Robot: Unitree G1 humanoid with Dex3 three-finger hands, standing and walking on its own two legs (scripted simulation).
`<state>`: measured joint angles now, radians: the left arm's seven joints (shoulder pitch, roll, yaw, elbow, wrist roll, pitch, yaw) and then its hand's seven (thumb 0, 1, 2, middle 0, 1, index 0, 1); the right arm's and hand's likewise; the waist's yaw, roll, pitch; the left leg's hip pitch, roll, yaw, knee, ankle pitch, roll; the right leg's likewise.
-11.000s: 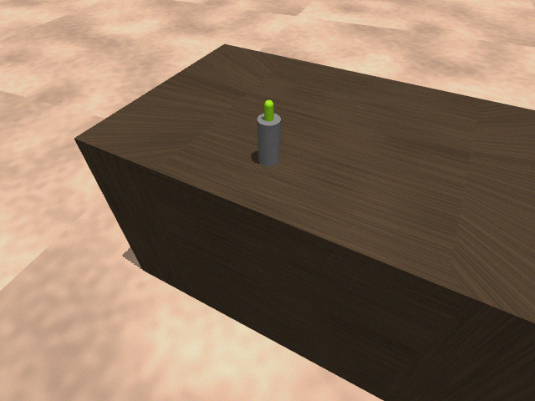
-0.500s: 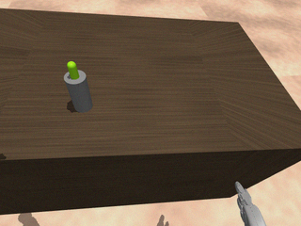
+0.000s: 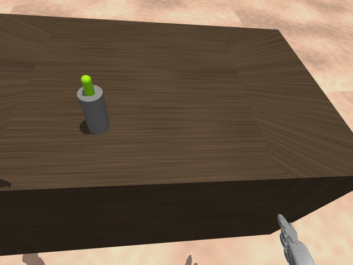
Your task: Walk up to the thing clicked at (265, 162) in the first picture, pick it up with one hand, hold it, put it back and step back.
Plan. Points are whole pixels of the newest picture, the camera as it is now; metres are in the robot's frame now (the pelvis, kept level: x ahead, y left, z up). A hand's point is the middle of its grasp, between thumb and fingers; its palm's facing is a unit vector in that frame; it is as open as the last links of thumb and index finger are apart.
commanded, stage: approach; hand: left
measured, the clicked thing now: (93, 104) +0.52 +0.17 +0.06
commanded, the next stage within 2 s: close in in 0.24 s
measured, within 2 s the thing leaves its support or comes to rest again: neither
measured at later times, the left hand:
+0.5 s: hand (66, 116) +0.49 +0.24 +0.05, palm faces +0.12 -0.99 +0.05, open 17.6 cm
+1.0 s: hand (86, 114) +0.50 +0.19 +0.04, palm faces +0.15 -0.99 +0.00, open 17.3 cm
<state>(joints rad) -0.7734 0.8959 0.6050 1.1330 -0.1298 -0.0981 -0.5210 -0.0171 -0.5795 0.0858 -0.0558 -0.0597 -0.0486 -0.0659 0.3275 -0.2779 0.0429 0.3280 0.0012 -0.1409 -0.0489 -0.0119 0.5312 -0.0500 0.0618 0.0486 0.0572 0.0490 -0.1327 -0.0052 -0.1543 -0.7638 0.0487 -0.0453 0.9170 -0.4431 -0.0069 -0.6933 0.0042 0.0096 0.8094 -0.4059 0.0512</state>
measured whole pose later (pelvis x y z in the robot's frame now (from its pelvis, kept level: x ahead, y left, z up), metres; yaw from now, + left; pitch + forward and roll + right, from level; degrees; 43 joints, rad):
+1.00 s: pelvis -0.02 -0.02 -0.04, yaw -1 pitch +22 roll -3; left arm -0.88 0.52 0.42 1.09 -0.07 -0.29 -0.10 -0.02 -0.50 0.04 -0.06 -0.04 -0.07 -0.02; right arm 0.35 -0.26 -0.01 0.04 -0.05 0.01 0.03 -0.01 0.55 -0.04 0.06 0.05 0.06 0.05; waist -0.20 0.00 -0.14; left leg -1.01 0.06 -0.06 1.11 -0.49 -0.03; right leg -0.96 0.02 0.01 1.05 -0.48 0.04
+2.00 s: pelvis -0.02 -0.01 -0.04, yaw -1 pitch +23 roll -3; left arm -0.85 0.49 0.41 1.09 -0.05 -0.33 -0.05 -0.02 -0.18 0.85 -0.88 -0.97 -0.92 -0.98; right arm 0.37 -0.25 -0.02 0.00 -0.05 0.04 0.05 -0.01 0.52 -0.05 0.06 0.05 0.06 0.05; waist -0.22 0.01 -0.15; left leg -1.02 0.06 -0.05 1.12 -0.50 -0.02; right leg -0.97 0.02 0.02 1.06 -0.48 0.04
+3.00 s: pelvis -0.02 -0.01 -0.01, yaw -1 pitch +17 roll -2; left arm -0.88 0.45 0.36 1.04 -0.07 -0.20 -0.03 -0.02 -0.33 1.13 -0.81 -1.18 -0.86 -1.21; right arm 0.35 -0.24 -0.03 0.11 -0.03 0.04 0.01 -0.01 0.54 -0.05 0.06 0.05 0.06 0.05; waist -0.16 0.01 -0.12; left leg -0.83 0.05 -0.02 0.97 -0.44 -0.02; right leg -0.79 0.01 0.04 0.91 -0.42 0.05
